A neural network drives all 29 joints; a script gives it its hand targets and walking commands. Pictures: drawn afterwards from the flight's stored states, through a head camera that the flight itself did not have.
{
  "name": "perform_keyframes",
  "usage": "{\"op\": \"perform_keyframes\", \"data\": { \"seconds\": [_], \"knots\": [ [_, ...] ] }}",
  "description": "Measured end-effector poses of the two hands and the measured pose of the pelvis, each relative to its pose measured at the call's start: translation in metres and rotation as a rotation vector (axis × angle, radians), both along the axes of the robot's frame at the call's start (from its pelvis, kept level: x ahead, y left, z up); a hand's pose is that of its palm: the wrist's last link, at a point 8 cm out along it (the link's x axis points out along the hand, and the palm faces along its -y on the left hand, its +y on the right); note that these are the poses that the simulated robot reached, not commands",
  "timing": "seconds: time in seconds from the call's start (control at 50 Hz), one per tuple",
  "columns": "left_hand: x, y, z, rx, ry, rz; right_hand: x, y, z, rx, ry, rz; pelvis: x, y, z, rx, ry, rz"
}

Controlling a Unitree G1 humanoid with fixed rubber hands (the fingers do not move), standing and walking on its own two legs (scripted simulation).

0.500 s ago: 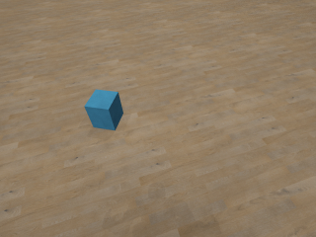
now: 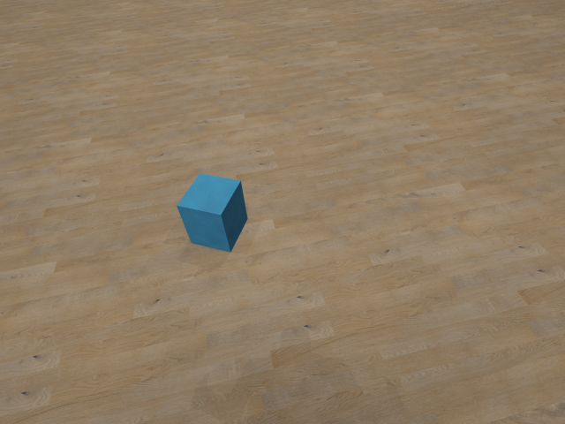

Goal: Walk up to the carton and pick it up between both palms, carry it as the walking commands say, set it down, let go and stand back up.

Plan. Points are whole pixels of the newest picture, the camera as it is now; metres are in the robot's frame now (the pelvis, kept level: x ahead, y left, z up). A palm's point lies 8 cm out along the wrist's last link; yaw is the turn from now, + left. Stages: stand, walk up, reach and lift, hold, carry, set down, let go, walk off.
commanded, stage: walk up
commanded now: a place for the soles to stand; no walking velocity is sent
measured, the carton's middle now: (215, 212) +1.10 +0.34 -0.63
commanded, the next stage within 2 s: none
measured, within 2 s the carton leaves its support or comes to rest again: neither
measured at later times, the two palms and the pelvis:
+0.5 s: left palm (79, 420) +0.18 +0.34 -0.10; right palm (487, 371) +0.23 -0.30 -0.11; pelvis +0.13 +0.01 -0.01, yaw +3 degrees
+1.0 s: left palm (98, 362) +0.27 +0.34 -0.10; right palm (443, 281) +0.40 -0.29 -0.11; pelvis +0.26 +0.01 -0.02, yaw +5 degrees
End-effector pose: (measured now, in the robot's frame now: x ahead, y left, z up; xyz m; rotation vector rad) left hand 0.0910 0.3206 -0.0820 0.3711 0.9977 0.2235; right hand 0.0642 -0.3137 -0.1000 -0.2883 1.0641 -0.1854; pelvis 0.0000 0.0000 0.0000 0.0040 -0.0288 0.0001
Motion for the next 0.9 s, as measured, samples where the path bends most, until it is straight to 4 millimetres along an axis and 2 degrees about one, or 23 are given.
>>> {"op": "perform_keyframes", "data": {
  "seconds": [0.08,0.14,0.28,0.36,0.42,0.46,0.52,0.64,0.7,0.8,0.9],
  "knots": [
    [0.033,-0.014,0.005,0.017,-0.014,-0.029,0.009,-0.014,-0.007,0.012,0.023,-0.023,0.021,-0.013,-0.002,0.017,0.017,-0.001],
    [0.045,-0.02,0.008,0.026,-0.029,-0.02,0.024,-0.019,-0.013,0.021,0.046,-0.019,0.037,-0.02,-0.002,0.023,0.014,0.0],
    [0.046,-0.008,0.015,0.042,-0.004,0.064,0.088,-0.013,-0.008,0.019,0.043,0.066,0.071,-0.016,0.003,0.024,0.022,0.011],
    [0.049,0.004,0.004,0.021,0.015,0.106,0.129,0.001,-0.005,0.007,0.027,0.111,0.092,-0.006,0.0,0.003,0.028,0.034],
    [0.062,0.015,-0.014,0.007,0.02,0.113,0.153,0.008,-0.009,-0.023,-0.002,0.126,0.109,0.007,-0.013,-0.012,0.018,0.047],
    [0.075,0.018,-0.02,0.002,0.032,0.105,0.16,0.012,-0.011,-0.025,-0.011,0.111,0.118,0.011,-0.017,-0.004,0.001,0.059],
    [0.096,0.017,-0.014,0.002,0.031,0.084,0.166,0.014,-0.008,-0.012,-0.015,0.087,0.132,0.011,-0.012,0.002,-0.009,0.06],
    [0.134,0.005,-0.004,0.021,0.033,0.055,0.182,0.001,-0.011,0.005,0.004,0.056,0.161,-0.001,-0.007,0.02,0.014,0.059],
    [0.143,0.0,0.001,0.032,0.024,0.069,0.196,-0.005,-0.016,0.015,0.036,0.06,0.177,-0.008,-0.007,0.026,0.025,0.058],
    [0.143,0.003,0.008,0.047,0.059,0.133,0.241,0.0,-0.014,0.016,0.055,0.116,0.205,-0.008,-0.001,0.031,0.041,0.059],
    [0.146,0.012,-0.002,0.03,0.102,0.182,0.296,0.015,-0.012,0.002,0.035,0.168,0.235,0.002,-0.004,0.013,0.047,0.075]
  ]
}}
